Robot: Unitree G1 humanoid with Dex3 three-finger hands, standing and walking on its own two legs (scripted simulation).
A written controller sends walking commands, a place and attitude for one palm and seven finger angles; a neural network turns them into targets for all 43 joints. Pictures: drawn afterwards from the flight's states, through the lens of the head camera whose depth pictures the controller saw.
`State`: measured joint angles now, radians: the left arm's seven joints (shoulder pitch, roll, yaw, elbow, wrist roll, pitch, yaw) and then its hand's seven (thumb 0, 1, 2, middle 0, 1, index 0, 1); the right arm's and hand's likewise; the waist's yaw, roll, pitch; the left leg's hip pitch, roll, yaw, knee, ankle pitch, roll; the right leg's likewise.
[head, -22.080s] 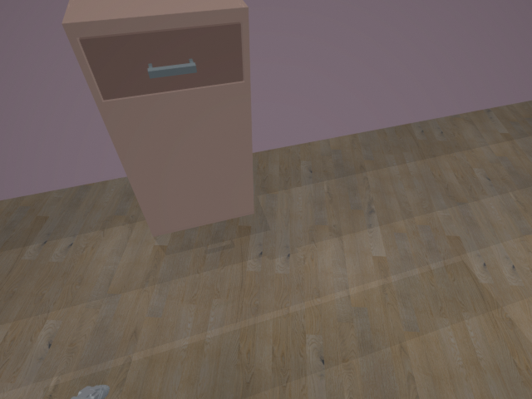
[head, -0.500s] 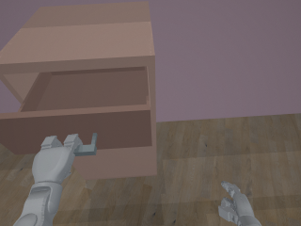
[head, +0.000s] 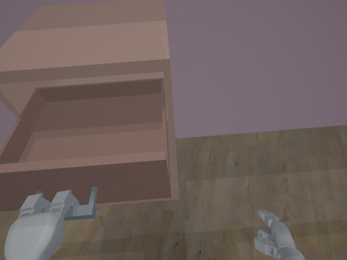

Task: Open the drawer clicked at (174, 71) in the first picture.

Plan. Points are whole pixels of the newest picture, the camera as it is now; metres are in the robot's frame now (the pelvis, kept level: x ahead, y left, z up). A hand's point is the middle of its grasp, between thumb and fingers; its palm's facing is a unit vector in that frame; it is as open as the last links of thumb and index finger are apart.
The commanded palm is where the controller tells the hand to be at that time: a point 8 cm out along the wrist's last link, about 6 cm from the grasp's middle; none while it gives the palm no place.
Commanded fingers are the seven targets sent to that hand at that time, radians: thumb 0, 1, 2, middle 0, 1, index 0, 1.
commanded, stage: pull the drawer open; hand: left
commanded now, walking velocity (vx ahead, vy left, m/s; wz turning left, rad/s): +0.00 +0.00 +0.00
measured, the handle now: (63, 203) +0.21 +0.26 +0.05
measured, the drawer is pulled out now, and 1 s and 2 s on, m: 0.28 0.30 0.30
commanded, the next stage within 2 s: open the thumb to release the handle in 0.30 s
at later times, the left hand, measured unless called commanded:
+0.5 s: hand (52, 249) +0.13 +0.25 +0.03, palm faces +0.06 -0.05 -1.00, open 5.9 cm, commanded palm +0.10 +0.26 +0.08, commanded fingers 0.00 0.48 0.72 -0.37 -1.30 -0.37 -1.30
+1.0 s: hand (51, 250) +0.13 +0.25 +0.03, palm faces +0.03 -0.06 -1.00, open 13.2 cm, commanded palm +0.10 +0.25 +0.08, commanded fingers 0.00 -0.50 0.30 -0.30 -1.20 -0.30 -1.20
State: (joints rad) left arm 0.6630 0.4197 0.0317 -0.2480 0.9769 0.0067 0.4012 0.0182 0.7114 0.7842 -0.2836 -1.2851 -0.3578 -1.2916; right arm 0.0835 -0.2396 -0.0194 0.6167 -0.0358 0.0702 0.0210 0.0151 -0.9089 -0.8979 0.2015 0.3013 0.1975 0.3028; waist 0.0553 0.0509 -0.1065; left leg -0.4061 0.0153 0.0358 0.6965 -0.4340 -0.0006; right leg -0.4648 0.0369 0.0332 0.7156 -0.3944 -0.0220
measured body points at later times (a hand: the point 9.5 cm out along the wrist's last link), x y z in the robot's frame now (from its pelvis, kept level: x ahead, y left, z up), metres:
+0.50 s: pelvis -0.03 +0.00 +0.00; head -0.01 -0.03 +0.44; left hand +0.12 +0.25 +0.08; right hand +0.18 -0.23 -0.10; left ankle -0.06 +0.12 -0.72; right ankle -0.03 -0.11 -0.72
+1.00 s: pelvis -0.04 -0.01 +0.01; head -0.02 -0.04 +0.45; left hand +0.12 +0.25 +0.09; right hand +0.20 -0.22 -0.09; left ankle -0.06 +0.12 -0.72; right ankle -0.03 -0.11 -0.72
